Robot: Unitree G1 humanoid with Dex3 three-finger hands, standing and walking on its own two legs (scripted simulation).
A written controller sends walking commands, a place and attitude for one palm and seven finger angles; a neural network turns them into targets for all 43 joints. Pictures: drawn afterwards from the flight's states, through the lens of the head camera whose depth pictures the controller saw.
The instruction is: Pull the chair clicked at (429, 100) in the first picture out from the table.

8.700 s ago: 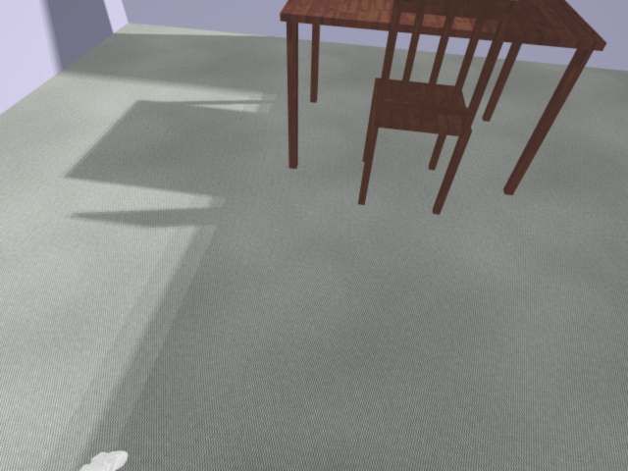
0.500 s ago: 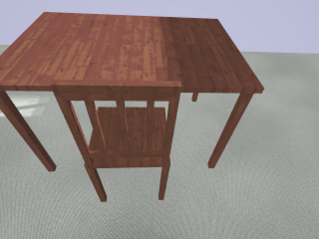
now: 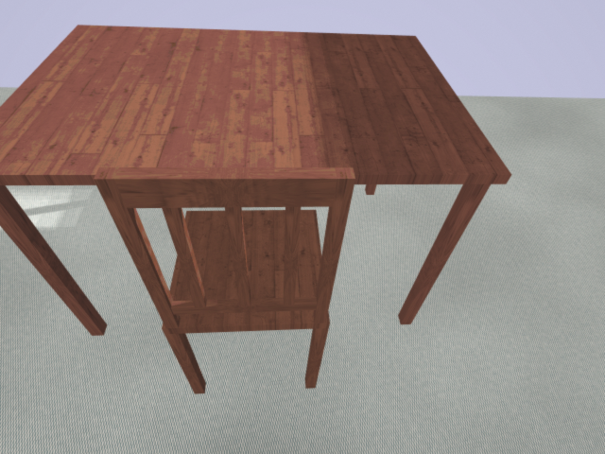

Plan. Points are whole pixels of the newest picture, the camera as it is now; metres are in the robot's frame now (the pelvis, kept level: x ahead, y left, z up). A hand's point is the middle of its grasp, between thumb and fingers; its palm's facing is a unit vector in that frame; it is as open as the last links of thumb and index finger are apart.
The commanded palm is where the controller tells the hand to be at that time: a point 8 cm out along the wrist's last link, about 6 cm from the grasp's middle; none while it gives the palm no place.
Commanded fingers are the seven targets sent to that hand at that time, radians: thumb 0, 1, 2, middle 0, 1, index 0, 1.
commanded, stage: look again from close up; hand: left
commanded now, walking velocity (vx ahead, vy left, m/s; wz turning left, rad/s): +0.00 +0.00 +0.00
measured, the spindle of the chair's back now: (240, 260) +0.46 +0.14 -0.08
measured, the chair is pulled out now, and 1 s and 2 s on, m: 0.00 0.00 0.00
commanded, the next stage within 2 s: none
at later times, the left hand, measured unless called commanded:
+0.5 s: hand out of the picture -0.02 +0.17 -0.18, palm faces +0.00 -0.99 -0.16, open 7.4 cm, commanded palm none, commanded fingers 0.00 0.90 0.90 -0.20 -0.30 -0.20 -0.30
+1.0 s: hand out of the picture -0.03 +0.16 -0.18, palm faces +0.00 -0.99 -0.15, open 7.4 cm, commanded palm none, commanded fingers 0.00 0.90 0.90 -0.20 -0.30 -0.20 -0.30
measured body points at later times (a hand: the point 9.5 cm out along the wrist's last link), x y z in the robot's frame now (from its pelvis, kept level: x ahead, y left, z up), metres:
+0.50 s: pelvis +0.01 +0.01 +0.00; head +0.01 +0.02 +0.45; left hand -0.02 +0.22 -0.17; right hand -0.01 -0.20 -0.16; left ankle +0.01 +0.07 -0.74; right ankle -0.03 -0.13 -0.74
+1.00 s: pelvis +0.01 +0.00 +0.00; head +0.01 +0.01 +0.45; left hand -0.03 +0.21 -0.16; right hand -0.01 -0.21 -0.16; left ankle +0.01 +0.07 -0.74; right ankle -0.03 -0.13 -0.74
